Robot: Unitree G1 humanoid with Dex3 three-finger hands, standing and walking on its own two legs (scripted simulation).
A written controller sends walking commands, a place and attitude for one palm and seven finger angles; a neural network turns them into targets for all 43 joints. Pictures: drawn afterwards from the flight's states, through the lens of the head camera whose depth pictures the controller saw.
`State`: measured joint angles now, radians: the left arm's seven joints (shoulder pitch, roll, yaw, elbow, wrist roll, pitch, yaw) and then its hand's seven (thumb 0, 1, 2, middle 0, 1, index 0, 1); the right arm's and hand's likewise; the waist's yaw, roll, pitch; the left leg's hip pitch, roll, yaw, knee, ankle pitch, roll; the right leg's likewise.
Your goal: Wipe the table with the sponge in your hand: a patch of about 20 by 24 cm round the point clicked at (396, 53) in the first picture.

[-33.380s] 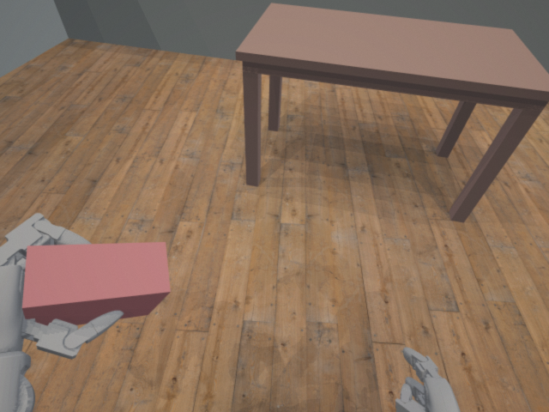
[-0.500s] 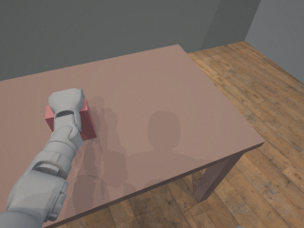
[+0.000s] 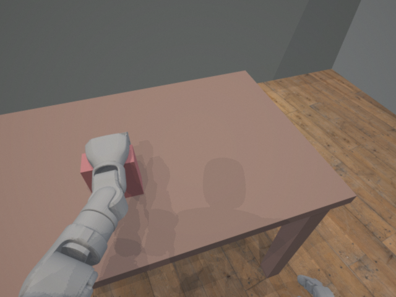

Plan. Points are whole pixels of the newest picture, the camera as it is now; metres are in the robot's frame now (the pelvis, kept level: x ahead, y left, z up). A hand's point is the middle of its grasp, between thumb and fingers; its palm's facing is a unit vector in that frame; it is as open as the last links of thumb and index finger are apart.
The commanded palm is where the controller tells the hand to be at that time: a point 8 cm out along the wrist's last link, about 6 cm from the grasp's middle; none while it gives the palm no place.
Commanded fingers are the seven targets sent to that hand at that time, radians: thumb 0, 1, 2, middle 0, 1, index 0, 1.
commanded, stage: wipe back along the middle lane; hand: left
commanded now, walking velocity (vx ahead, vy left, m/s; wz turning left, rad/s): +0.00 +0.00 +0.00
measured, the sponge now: (117, 180) +0.38 +0.24 -0.01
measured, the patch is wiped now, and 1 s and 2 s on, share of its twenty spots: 0.75 0.85 0.85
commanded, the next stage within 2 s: slide across to the third lane in 0.90 s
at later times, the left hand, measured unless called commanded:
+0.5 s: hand (121, 182) +0.34 +0.20 +0.05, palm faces +0.00 -0.03 -1.00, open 10.1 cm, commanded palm +0.29 +0.18 +0.08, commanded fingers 0.00 0.10 1.30 -1.20 -1.60 -1.20 -1.60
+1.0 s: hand (125, 199) +0.30 +0.18 +0.05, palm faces +0.01 -0.06 -1.00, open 10.1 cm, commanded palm +0.26 +0.16 +0.09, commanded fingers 0.00 0.10 1.30 -1.20 -1.60 -1.20 -1.60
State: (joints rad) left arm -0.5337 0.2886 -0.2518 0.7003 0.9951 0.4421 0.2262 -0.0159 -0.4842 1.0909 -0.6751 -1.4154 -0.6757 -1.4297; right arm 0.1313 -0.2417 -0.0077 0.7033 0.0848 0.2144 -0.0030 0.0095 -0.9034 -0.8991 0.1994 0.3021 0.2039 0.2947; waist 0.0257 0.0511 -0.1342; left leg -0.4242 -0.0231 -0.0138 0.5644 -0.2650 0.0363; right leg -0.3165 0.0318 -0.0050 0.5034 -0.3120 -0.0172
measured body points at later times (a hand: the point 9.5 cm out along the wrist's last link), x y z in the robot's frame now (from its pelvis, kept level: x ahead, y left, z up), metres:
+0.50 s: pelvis -0.01 -0.02 +0.00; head -0.02 -0.04 +0.45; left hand +0.33 +0.20 +0.10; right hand +0.19 -0.24 -0.10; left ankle +0.01 +0.09 -0.73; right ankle -0.04 -0.12 -0.73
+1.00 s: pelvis +0.00 -0.02 +0.00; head -0.02 -0.06 +0.45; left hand +0.29 +0.18 +0.10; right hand +0.23 -0.24 -0.08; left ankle +0.01 +0.09 -0.73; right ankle -0.04 -0.12 -0.73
